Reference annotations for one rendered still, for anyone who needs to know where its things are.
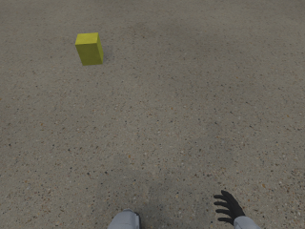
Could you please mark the right robot forearm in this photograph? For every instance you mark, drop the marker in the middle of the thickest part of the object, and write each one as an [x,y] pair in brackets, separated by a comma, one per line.
[244,222]

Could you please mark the robot left thigh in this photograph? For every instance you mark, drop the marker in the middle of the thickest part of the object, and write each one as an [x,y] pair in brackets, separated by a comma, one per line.
[125,220]

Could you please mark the robot right hand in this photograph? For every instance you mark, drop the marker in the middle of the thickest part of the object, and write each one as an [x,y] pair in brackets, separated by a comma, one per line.
[234,211]

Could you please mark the left robot shin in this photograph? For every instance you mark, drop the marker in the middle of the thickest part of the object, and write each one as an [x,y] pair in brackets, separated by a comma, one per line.
[127,210]

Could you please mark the carton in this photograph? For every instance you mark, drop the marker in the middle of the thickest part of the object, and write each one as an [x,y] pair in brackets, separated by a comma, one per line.
[89,48]

